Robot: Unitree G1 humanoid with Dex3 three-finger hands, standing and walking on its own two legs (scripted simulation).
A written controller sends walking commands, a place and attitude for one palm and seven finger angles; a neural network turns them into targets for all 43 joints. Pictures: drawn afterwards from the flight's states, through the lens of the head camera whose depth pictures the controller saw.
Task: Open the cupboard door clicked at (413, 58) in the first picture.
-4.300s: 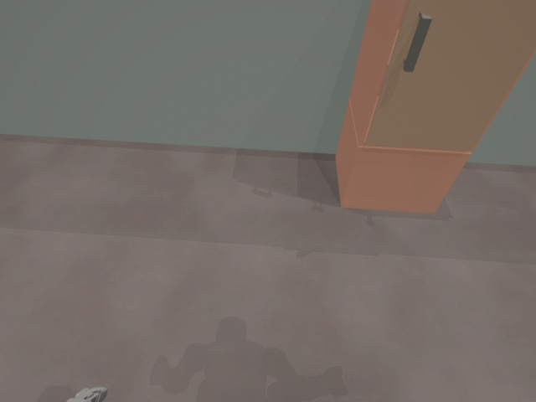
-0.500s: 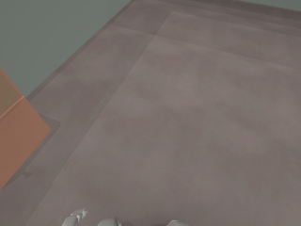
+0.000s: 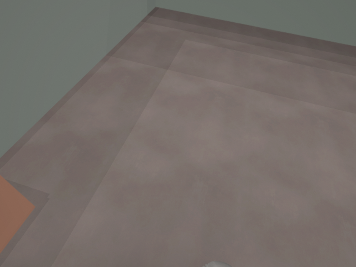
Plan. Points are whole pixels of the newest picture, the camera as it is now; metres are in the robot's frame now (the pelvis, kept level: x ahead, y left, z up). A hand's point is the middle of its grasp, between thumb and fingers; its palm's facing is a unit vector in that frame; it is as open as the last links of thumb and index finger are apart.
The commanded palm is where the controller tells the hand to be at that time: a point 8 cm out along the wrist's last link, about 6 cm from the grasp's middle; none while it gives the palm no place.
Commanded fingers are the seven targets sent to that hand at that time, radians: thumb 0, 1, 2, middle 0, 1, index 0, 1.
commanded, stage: turn to face it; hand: left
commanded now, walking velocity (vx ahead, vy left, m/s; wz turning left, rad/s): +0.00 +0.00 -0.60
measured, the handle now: out of the picture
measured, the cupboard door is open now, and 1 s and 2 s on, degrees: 0 0 0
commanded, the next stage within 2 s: none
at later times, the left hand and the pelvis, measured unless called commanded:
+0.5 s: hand (132, 228) +0.24 +0.14 -0.17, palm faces +0.07 -0.98 -0.16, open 7.3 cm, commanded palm none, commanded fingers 0.00 0.90 0.90 -0.20 -0.30 -0.20 -0.30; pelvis +0.13 -0.02 -0.01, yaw +6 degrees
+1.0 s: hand (94, 259) +0.16 +0.22 -0.16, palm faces +0.38 -0.88 -0.29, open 7.4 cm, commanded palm none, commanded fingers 0.00 0.90 0.90 -0.20 -0.30 -0.20 -0.30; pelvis +0.14 -0.02 -0.01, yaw +21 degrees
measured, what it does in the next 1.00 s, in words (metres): walks ahead, turning left: right foot, then left foot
